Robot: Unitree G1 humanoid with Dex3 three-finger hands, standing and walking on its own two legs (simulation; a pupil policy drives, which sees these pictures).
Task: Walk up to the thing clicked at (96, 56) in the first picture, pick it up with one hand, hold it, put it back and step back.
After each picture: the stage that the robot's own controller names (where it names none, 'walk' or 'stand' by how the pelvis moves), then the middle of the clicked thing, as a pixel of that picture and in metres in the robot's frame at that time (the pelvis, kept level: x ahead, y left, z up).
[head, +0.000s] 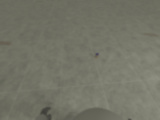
stand; (96, 55) +1.27 -0.15 -0.72
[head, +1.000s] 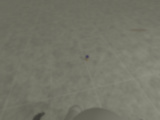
walk; (87, 58) +1.16 +0.13 -0.70
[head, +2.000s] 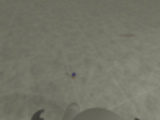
walk; (73, 75) +0.68 +0.25 -0.70
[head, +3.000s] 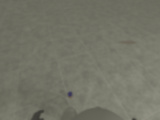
walk; (70, 95) +0.38 +0.20 -0.71
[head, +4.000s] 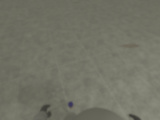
stand; (71, 105) +0.27 +0.20 -0.72
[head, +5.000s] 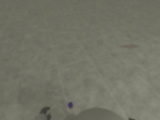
stand; (70, 105) +0.28 +0.20 -0.73
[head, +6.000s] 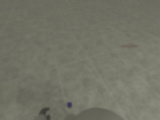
stand; (69, 105) +0.28 +0.21 -0.73
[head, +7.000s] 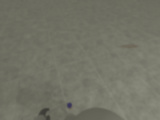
stand; (69, 106) +0.27 +0.21 -0.73
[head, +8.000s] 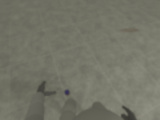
go down; (67, 92) +0.30 +0.21 -0.66
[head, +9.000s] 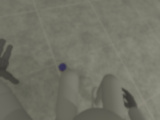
go down; (62, 68) +0.36 +0.22 -0.30
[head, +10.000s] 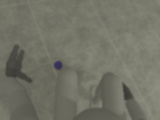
close in; (58, 66) +0.35 +0.24 -0.27
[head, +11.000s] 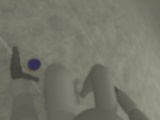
close in; (33, 65) +0.34 +0.26 -0.21
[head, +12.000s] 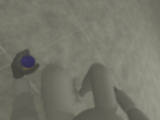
close; (29, 64) +0.35 +0.27 -0.21
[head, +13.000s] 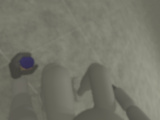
lift; (27, 65) +0.34 +0.27 -0.21
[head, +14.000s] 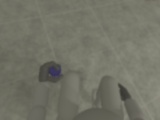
lift; (55, 73) +0.28 +0.24 -0.06
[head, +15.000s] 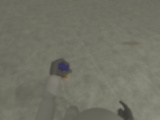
lift; (64, 71) +0.33 +0.17 +0.06
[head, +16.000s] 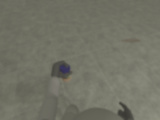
hold; (65, 73) +0.33 +0.17 +0.02
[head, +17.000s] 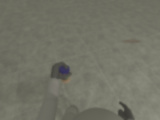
hold; (65, 74) +0.32 +0.18 +0.01
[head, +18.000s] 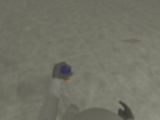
hold; (66, 74) +0.33 +0.17 +0.01
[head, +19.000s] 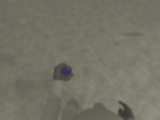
crouch; (67, 74) +0.32 +0.16 -0.02
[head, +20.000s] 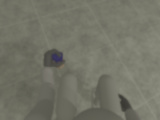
lower; (58, 60) +0.39 +0.22 -0.09
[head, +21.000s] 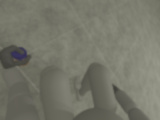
lower; (21, 57) +0.39 +0.30 -0.21
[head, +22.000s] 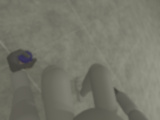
lower; (26, 60) +0.37 +0.29 -0.21
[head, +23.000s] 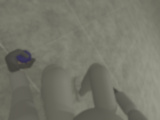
lower; (25, 60) +0.37 +0.29 -0.21
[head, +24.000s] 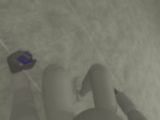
lower; (26, 61) +0.36 +0.29 -0.22
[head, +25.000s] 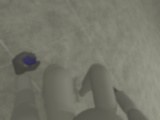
loosen; (30, 62) +0.35 +0.27 -0.22
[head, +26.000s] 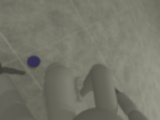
withdraw; (33, 63) +0.34 +0.26 -0.22
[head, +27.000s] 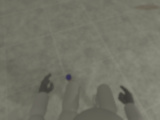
walk; (69, 78) +0.36 +0.21 -0.48
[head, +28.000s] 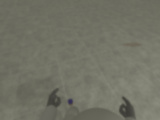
stand; (70, 102) +0.31 +0.19 -0.66
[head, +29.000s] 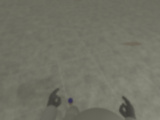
stand; (70, 101) +0.32 +0.20 -0.66
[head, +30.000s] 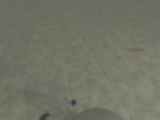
stand; (73, 103) +0.34 +0.18 -0.72
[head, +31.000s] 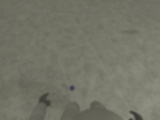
walk; (72, 88) +0.37 +0.15 -0.71
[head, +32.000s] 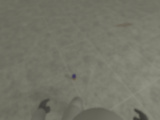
walk; (74, 77) +0.57 +0.23 -0.70
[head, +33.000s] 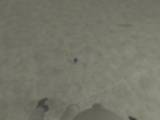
walk; (75, 61) +0.90 +0.22 -0.70
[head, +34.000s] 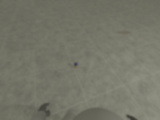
stand; (75, 65) +0.92 +0.22 -0.72
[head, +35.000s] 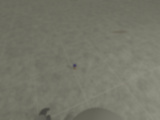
stand; (74, 66) +0.93 +0.25 -0.72
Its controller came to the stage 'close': yes
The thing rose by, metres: 0.72
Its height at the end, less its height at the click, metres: +0.00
